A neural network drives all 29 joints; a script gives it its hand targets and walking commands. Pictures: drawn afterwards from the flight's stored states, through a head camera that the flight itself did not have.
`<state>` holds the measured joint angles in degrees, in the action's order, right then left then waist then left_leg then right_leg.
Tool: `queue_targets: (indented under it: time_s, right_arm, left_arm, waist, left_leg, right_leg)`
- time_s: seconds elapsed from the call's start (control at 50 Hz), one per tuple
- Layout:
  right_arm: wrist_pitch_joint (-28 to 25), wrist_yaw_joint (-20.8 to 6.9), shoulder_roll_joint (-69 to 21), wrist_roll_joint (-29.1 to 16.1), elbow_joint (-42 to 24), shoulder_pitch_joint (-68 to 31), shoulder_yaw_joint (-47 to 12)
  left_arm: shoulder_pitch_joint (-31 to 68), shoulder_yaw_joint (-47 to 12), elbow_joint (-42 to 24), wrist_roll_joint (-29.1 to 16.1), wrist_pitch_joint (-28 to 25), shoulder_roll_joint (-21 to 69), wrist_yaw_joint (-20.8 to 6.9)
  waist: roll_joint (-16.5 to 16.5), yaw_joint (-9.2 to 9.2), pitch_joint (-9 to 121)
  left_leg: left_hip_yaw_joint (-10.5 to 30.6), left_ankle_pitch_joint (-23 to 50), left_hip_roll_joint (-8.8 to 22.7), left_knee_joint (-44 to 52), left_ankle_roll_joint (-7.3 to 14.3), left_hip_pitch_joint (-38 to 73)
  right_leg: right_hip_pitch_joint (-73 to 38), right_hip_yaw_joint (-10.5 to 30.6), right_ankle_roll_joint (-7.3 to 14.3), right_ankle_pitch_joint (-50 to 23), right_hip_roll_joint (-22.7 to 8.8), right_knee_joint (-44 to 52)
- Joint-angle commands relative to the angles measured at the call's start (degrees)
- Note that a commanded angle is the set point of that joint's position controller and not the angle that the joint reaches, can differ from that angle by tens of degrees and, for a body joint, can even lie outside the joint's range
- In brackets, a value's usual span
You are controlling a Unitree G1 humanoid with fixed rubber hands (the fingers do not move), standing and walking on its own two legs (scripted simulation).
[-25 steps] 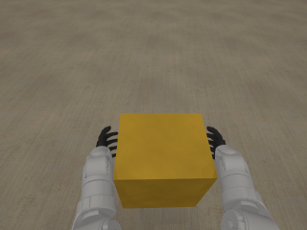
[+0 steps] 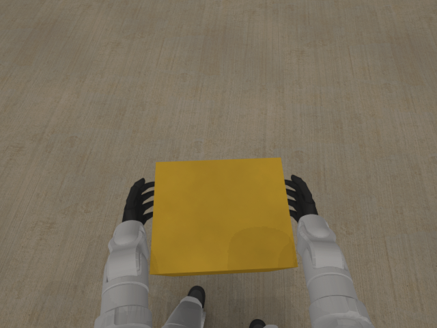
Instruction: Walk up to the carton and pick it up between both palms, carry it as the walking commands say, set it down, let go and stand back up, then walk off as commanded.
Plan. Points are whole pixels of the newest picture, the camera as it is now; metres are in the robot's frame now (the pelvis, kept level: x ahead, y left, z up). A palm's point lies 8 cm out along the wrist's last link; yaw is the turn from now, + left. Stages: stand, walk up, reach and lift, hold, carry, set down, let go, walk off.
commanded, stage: set down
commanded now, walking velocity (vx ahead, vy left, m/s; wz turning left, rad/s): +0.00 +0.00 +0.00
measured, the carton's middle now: (220, 224) +0.31 +0.07 -0.14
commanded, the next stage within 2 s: none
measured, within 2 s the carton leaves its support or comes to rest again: neither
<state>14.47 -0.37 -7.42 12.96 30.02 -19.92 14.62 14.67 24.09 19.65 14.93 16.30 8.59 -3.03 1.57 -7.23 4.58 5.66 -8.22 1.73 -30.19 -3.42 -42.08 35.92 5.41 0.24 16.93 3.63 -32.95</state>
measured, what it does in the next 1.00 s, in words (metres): lowers itself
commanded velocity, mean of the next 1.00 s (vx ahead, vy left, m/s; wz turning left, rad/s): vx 0.00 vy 0.00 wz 0.00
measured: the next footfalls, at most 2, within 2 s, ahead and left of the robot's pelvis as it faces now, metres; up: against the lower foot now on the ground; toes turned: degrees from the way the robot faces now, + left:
none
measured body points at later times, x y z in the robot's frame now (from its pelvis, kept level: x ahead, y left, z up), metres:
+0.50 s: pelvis -0.06 +0.02 -0.08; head +0.14 +0.04 +0.33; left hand +0.31 +0.23 -0.15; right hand +0.38 -0.09 -0.15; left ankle +0.05 +0.16 -0.72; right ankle -0.03 -0.12 -0.72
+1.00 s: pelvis -0.06 +0.01 -0.15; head +0.17 +0.03 +0.23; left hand +0.33 +0.24 -0.24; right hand +0.41 -0.08 -0.24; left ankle +0.05 +0.16 -0.72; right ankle -0.03 -0.12 -0.72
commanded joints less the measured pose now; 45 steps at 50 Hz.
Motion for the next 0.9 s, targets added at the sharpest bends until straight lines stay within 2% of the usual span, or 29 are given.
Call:
queue_targets:
  time_s: [0.0,0.14,0.28,0.48,0.62,0.88]
  right_arm:
    - [-4.2,-11.1,-44.5,-5.6,-0.8,-22.3,-28.7]
    - [-4.4,-13.0,-43.6,-4.9,2.0,-28.9,-26.3]
    - [-2.5,-16.4,-44.9,-4.5,5.4,-38.0,-23.4]
    - [0.8,-19.4,-47.7,-4.9,7.9,-48.8,-22.5]
    - [2.2,-19.6,-47.8,-5.2,10.6,-52.5,-21.2]
    - [1.2,-16.6,-47.3,-6.7,11.5,-54.2,-23.0]
  left_arm:
    - [20.9,-30.9,4.4,-5.5,-1.2,42.8,-11.1]
    - [27.1,-30.4,5.6,-4.2,-1.4,44.9,-10.4]
    - [35.4,-29.5,7.1,-3.3,0.3,48.5,-10.4]
    - [47.3,-30.3,6.6,-5.0,3.2,51.6,-11.4]
    - [52.4,-30.2,6.8,-6.3,4.6,51.5,-11.2]
    - [55.2,-30.4,7.1,-9.1,3.4,48.4,-10.4]
  waist:
    - [0.8,-0.01,33.5]
    - [0.4,-0.35,37.9]
    - [1.1,-0.25,41.6]
    - [0.8,0.24,47.8]
    - [0.7,0.68,51.2]
    - [1.9,-0.90,58.0]
  left_leg:
    - [-4.4,29.9,-6.8,-6.9,1.5,21.9]
    - [-5.1,24.2,-6.9,-11.2,1.0,17.3]
    - [-5.9,13.5,-7.3,-16.2,1.2,10.9]
    - [-6.5,1.2,-7.8,-23.9,1.5,4.6]
    - [-7.0,-0.7,-8.1,-29.4,1.3,-0.5]
    - [-8.6,7.6,-8.8,-38.9,0.6,-9.6]
  right_leg:
    - [-1.9,-1.0,-1.2,-30.1,3.8,0.1]
    - [11.2,-2.7,-1.1,-19.4,5.0,-4.7]
    - [23.2,-3.5,-0.3,-7.1,5.3,-10.8]
    - [36.2,-4.9,1.3,5.8,5.6,-19.2]
    - [42.2,-5.6,1.5,7.6,6.2,-24.5]
    - [48.6,-6.2,-0.2,0.6,7.1,-33.1]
